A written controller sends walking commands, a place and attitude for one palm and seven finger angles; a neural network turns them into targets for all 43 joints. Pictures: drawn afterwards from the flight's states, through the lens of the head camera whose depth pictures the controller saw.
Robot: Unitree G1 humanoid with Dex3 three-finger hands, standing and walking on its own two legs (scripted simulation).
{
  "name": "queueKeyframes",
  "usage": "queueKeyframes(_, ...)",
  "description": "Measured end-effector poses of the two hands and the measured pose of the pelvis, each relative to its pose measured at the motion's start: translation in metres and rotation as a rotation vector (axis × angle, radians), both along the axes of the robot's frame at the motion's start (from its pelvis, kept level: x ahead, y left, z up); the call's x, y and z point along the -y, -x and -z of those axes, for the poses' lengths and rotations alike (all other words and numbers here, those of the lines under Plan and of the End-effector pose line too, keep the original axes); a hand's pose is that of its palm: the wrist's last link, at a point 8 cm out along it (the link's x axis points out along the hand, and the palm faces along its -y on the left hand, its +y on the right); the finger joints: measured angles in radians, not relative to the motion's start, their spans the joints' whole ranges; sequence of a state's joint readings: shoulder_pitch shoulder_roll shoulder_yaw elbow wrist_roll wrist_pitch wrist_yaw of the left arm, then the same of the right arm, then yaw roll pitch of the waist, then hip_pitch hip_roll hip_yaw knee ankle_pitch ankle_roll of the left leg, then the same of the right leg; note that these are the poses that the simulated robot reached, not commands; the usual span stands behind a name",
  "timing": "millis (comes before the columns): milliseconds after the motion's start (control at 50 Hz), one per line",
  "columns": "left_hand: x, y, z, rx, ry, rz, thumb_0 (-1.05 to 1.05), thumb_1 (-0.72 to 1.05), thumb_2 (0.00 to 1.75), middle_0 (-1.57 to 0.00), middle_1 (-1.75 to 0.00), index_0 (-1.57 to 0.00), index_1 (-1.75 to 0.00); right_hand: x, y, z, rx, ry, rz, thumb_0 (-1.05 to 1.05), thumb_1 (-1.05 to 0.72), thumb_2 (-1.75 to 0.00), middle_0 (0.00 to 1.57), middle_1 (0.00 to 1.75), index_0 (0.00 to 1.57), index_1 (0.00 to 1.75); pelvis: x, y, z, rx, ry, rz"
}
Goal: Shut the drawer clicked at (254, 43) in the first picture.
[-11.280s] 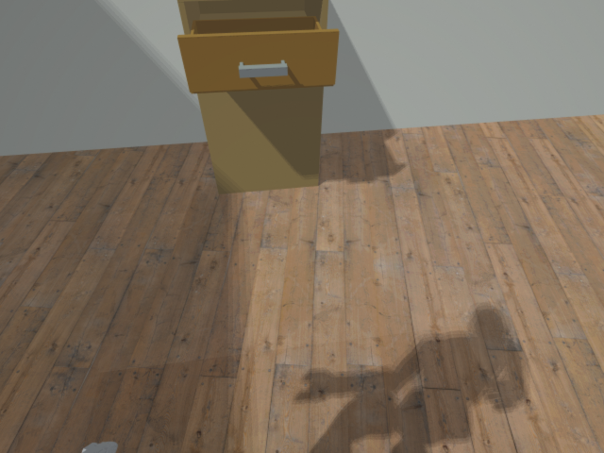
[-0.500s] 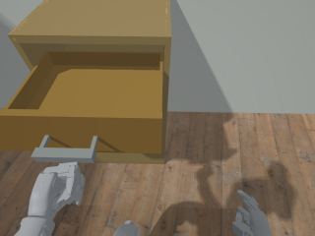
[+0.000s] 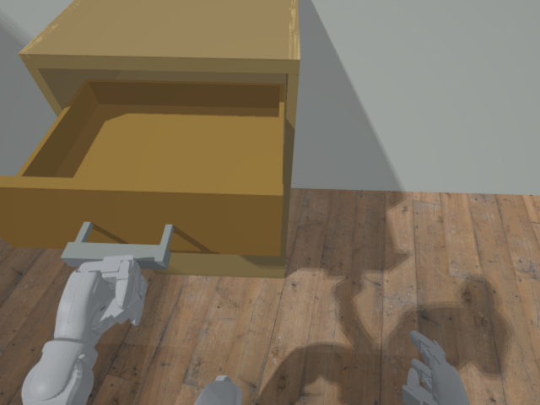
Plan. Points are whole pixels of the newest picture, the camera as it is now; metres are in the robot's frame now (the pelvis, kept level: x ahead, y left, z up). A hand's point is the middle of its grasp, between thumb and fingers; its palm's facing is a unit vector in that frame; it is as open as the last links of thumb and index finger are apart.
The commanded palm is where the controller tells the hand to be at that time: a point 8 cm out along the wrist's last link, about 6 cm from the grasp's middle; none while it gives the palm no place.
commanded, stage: push the drawer shut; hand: left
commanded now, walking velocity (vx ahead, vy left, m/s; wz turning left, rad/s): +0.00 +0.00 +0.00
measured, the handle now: (122, 242) +0.33 +0.23 +0.07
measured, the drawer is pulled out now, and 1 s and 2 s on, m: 0.29 0.16 0.04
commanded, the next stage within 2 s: none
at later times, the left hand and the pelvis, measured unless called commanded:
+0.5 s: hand (151, 253) +0.31 +0.19 +0.07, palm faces -0.01 -1.00 -0.06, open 3.1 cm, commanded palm +0.30 +0.24 +0.07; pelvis -0.01 +0.01 +0.00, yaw -1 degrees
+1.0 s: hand (162, 216) +0.38 +0.19 +0.07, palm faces -0.01 -1.00 -0.06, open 3.1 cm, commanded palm +0.37 +0.24 +0.07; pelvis -0.01 +0.01 +0.00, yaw -1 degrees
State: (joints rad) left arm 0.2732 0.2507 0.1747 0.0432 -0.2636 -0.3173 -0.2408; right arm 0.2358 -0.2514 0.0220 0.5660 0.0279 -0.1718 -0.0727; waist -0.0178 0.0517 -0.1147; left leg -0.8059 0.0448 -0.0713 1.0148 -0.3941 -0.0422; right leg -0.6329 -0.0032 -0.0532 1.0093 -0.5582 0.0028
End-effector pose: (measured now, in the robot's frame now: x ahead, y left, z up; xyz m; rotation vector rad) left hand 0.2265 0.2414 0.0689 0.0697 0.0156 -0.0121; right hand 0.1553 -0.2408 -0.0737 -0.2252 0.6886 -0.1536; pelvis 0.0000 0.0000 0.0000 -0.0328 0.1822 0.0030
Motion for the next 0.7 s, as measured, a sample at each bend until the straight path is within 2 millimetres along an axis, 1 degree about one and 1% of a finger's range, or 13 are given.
queueKeyframes(200,-0.003,-0.023,0.002,0.016,0.003,0.005,-0.02,0.82,0.93,-1.40,-1.60,-1.40,-1.60,-0.003,0.013,0.006,-0.035,0.006,0.001,0.01,-0.90,-0.90,0.20,0.30,0.20,0.30,-0.003,0.009,0.001,0.001,0.005,-0.002)
queueKeyframes(360,-0.002,-0.047,0.001,0.016,0.006,0.009,-0.01,0.82,0.93,-1.40,-1.60,-1.40,-1.60,-0.004,0.025,0.006,-0.064,0.010,0.013,0.01,-0.90,-0.90,0.20,0.30,0.20,0.30,-0.006,0.013,-0.001,0.004,0.006,0.002)
queueKeyframes(560,0.002,-0.070,0.000,0.019,0.008,0.000,0.02,0.85,0.94,-1.40,-1.60,-1.40,-1.60,-0.003,0.042,0.008,-0.114,0.007,0.040,0.01,-0.90,-0.90,0.20,0.30,0.20,0.30,-0.010,0.013,-0.003,0.002,0.004,0.013)
queueKeyframes(700,0.002,-0.087,0.001,0.025,0.006,-0.002,0.00,0.84,0.94,-1.40,-1.60,-1.40,-1.60,-0.001,0.051,0.013,-0.169,0.012,0.048,0.01,-0.90,-0.90,0.20,0.30,0.20,0.30,-0.010,0.014,-0.003,-0.004,0.004,0.013)
